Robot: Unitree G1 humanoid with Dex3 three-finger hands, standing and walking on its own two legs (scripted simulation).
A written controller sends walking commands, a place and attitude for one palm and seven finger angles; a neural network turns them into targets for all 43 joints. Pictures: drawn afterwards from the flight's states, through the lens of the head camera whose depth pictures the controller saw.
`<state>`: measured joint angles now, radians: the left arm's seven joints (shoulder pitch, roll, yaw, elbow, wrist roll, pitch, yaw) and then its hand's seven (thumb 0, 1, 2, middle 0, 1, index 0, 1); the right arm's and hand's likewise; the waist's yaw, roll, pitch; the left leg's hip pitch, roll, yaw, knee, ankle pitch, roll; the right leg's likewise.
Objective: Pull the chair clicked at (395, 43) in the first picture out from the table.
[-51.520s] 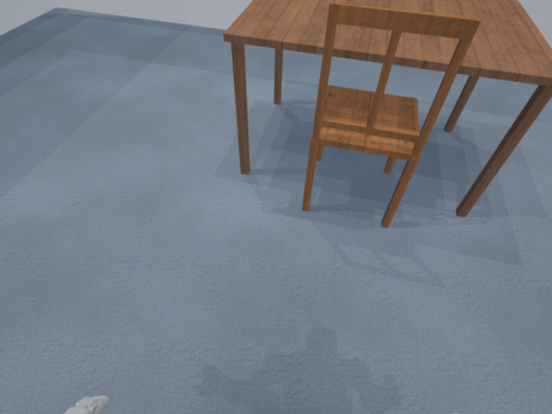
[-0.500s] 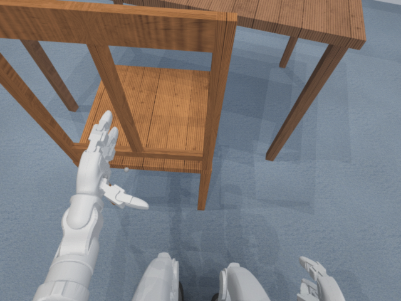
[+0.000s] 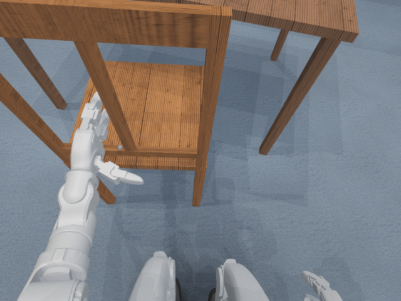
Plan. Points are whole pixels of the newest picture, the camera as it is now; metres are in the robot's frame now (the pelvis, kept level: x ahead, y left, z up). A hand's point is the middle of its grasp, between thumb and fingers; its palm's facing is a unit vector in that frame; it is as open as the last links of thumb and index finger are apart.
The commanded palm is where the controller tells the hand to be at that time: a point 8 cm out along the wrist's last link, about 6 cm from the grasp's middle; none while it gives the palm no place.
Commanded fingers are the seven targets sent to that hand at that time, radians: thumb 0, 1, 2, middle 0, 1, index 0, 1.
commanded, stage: push the fingers through the gap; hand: left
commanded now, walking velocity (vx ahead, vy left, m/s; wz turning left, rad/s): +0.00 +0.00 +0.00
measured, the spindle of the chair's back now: (114, 109) +0.48 +0.18 +0.04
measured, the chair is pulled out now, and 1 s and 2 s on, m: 0.22 0.22 0.22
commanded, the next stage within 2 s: hook a spindle and tug to test in 0.90 s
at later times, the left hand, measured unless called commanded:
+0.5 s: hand (124, 127) +0.45 +0.16 +0.02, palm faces +0.00 -1.00 -0.03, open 16.9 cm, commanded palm +0.43 +0.20 +0.02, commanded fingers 0.00 -0.50 0.30 -0.06 -0.08 -0.06 -0.08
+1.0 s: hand (122, 125) +0.46 +0.16 +0.02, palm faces +0.00 -1.00 -0.02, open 16.9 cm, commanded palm +0.43 +0.20 +0.02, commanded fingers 0.00 -0.50 0.30 -0.08 -0.13 -0.08 -0.13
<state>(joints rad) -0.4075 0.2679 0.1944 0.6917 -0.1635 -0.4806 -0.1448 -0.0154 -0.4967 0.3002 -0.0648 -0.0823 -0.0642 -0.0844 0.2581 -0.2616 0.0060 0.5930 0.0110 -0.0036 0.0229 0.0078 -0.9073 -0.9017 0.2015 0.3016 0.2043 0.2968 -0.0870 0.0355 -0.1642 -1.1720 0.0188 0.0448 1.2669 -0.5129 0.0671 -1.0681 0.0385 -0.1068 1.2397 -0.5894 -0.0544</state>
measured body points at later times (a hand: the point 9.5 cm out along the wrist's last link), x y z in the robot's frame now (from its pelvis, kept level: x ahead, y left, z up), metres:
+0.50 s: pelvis +0.00 +0.00 +0.00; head +0.13 +0.02 +0.43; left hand +0.45 +0.21 +0.03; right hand +0.06 -0.26 -0.12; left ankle +0.04 +0.08 -0.62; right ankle +0.00 -0.09 -0.62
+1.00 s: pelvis +0.00 +0.01 +0.00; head +0.14 +0.03 +0.43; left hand +0.45 +0.22 +0.02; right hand +0.06 -0.26 -0.12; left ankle +0.04 +0.08 -0.62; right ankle +0.00 -0.09 -0.62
